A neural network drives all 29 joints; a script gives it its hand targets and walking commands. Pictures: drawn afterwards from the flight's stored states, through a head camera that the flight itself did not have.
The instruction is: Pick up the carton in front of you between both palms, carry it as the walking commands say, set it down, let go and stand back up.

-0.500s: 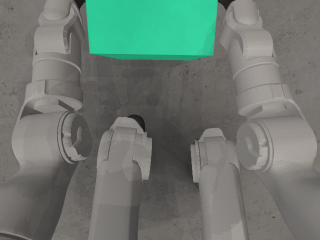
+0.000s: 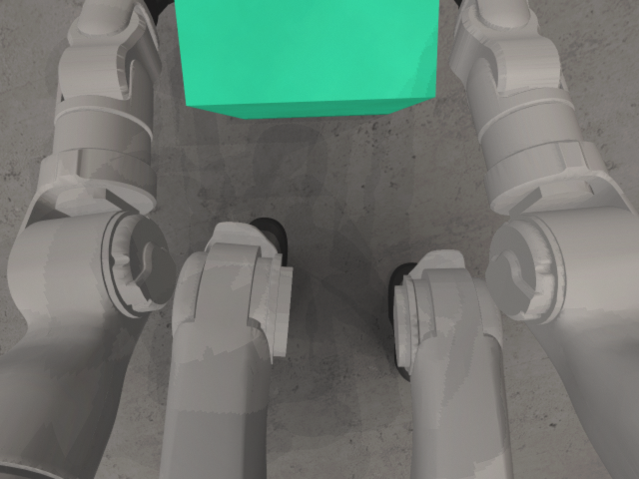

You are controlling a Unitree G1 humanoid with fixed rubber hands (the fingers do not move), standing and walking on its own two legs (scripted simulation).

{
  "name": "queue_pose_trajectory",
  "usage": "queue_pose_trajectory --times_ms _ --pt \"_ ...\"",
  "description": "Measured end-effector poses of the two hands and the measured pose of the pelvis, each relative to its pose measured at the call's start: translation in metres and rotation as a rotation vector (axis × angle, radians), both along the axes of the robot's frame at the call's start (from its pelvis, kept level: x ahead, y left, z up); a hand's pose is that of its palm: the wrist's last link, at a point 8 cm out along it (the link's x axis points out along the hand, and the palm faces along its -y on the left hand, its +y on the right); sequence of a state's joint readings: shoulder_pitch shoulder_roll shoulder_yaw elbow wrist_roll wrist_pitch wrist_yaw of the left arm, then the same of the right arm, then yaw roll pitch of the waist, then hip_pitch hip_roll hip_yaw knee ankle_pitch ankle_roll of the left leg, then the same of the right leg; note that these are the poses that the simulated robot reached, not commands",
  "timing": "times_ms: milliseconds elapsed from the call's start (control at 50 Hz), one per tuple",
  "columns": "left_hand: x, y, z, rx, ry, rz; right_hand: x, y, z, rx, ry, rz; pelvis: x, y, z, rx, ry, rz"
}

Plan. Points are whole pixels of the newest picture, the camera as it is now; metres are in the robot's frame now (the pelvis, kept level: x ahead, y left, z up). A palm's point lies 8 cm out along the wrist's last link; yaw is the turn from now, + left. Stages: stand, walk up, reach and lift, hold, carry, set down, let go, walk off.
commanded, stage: set down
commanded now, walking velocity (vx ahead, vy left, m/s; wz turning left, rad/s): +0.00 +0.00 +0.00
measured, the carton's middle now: (310, 15) +0.53 +0.11 -0.26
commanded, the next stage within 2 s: let go in 1.84 s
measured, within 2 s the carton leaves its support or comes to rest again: neither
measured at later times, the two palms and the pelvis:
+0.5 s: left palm out of the picture +0.51 +0.27 -0.19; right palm out of the picture +0.56 -0.04 -0.19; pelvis -0.01 +0.00 -0.01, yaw +0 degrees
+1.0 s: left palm out of the picture +0.52 +0.31 -0.13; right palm out of the picture +0.58 -0.06 -0.12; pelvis -0.01 +0.01 +0.01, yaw +1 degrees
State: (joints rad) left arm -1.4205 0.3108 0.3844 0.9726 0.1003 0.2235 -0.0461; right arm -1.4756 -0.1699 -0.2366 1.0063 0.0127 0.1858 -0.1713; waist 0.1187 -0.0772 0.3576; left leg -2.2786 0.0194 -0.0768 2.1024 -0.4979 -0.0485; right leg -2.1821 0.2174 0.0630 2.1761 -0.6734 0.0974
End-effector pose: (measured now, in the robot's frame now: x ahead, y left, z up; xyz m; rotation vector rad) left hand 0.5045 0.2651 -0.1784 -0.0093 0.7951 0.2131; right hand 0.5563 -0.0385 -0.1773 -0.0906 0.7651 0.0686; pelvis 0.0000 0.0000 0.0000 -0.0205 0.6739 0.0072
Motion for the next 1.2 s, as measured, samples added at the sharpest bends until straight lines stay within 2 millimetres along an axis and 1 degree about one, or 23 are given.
queue_pose_trajectory --times_ms 400,480,540,620,660,720,760,820,880,920,980,1060,1120,1200 --pt "0.001 0.002 -0.006 -0.029 -0.016 -0.024 0.001 -0.003 -0.005 0.039 -0.013 0.056 -0.007 -0.001 -0.008 0.006 -0.051 -0.001" --pt "0.002 0.003 -0.012 -0.033 -0.028 -0.011 0.004 -0.004 -0.008 0.031 -0.027 0.068 -0.007 -0.001 -0.009 0.006 -0.067 0.0" --pt "-0.001 0.004 -0.023 -0.027 -0.008 -0.001 0.004 -0.006 -0.015 0.01 -0.03 0.081 -0.007 0.0 -0.009 0.003 -0.08 0.002" --pt "-0.011 0.019 -0.039 0.02 0.016 0.069 0.001 -0.022 -0.032 -0.026 -0.012 0.041 -0.005 0.002 -0.01 0.004 -0.086 0.004" --pt "-0.012 0.03 -0.04 0.04 0.008 0.095 0.0 -0.03 -0.037 -0.035 -0.01 0.026 -0.004 0.004 -0.012 0.005 -0.081 0.003" --pt "-0.007 0.043 -0.035 0.057 -0.024 0.11 0.003 -0.037 -0.036 -0.035 -0.032 0.019 -0.004 0.006 -0.015 0.005 -0.081 0.001" --pt "-0.001 0.047 -0.028 0.059 -0.049 0.109 0.006 -0.037 -0.031 -0.029 -0.054 0.016 -0.005 0.007 -0.017 0.005 -0.083 0.003" --pt "0.008 0.048 -0.015 0.049 -0.085 0.1 0.011 -0.034 -0.018 -0.019 -0.087 0.008 -0.006 0.009 -0.018 0.003 -0.087 0.009" --pt "0.016 0.045 0.003 0.035 -0.121 0.09 0.015 -0.029 0.0 -0.018 -0.117 0.001 -0.008 0.009 -0.016 -0.001 -0.086 0.017" --pt "0.019 0.042 0.018 0.029 -0.146 0.085 0.017 -0.025 0.016 -0.02 -0.136 -0.002 -0.009 0.009 -0.011 -0.005 -0.082 0.022" --pt "0.019 0.041 0.043 0.029 -0.166 0.085 0.019 -0.019 0.045 -0.028 -0.152 -0.005 -0.009 0.008 0.0 -0.01 -0.07 0.027" --pt "0.014 0.043 0.076 0.035 -0.154 0.091 0.021 -0.016 0.08 -0.034 -0.139 -0.02 -0.009 0.007 0.022 -0.017 -0.034 0.035" --pt "0.011 0.046 0.097 0.038 -0.147 0.09 0.023 -0.016 0.102 -0.036 -0.128 -0.028 -0.007 0.008 0.038 -0.022 0.003 0.04" --pt "0.012 0.047 0.122 0.04 -0.151 0.085 0.023 -0.019 0.124 -0.039 -0.126 -0.035 -0.003 0.009 0.056 -0.029 0.047 0.045"
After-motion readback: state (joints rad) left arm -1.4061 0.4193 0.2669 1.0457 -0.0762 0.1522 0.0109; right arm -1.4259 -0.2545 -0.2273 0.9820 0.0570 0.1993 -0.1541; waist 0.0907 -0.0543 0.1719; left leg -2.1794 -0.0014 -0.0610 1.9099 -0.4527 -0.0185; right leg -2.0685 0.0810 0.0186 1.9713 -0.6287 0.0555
